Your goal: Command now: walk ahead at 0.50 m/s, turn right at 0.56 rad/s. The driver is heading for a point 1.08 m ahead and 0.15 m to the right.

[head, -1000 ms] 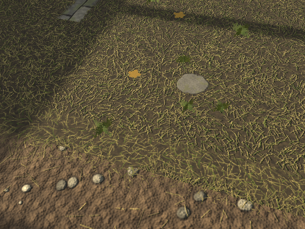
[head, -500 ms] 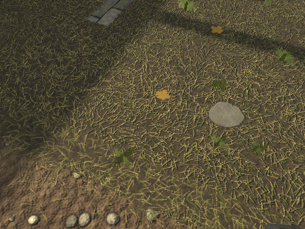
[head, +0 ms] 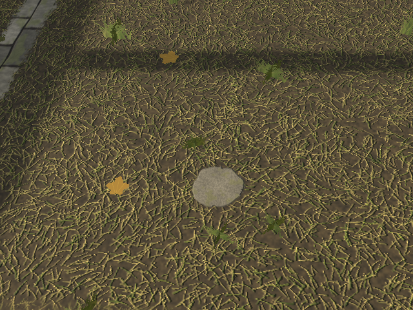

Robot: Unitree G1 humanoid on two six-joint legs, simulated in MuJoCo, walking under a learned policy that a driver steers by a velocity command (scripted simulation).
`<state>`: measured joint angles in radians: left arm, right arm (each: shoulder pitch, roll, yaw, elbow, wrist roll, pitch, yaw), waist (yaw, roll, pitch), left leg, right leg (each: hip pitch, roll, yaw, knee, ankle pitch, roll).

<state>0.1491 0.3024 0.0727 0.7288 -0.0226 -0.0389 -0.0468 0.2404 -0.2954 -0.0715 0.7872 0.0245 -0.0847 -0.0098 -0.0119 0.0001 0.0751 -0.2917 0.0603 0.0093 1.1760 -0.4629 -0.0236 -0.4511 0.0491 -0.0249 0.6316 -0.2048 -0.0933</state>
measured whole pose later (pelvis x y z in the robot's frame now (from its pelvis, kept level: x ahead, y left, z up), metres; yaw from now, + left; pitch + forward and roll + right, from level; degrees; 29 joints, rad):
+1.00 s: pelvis +0.37 -0.03 +0.03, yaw -24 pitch +2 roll +1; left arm 0.35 0.26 0.04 0.70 0.00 -0.04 0.01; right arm 0.16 -0.32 -0.06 0.83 0.01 -0.07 0.04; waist 0.03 0.04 -0.02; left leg -0.53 0.05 0.02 0.90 -0.28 0.01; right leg -0.15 0.01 0.02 0.35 -0.24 -0.03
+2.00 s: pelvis +0.71 -0.11 +0.01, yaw -22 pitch +0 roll +0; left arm 0.13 0.22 0.03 0.82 0.01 -0.01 0.02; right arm 0.21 -0.26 -0.02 0.98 -0.01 0.02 -0.02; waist -0.02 0.00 0.02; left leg -0.17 0.01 -0.01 0.53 -0.36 -0.01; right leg -0.33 0.01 -0.01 0.50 -0.17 -0.01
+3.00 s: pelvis +0.87 -0.21 +0.02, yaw -14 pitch +0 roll -1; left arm 0.36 0.20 0.03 1.10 0.02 -0.09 0.02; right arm 0.13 -0.25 -0.07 0.92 0.03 -0.05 0.02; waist 0.06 0.03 0.03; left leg -0.67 0.10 -0.04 0.80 -0.02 0.04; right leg 0.11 0.04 -0.20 0.20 -0.30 -0.04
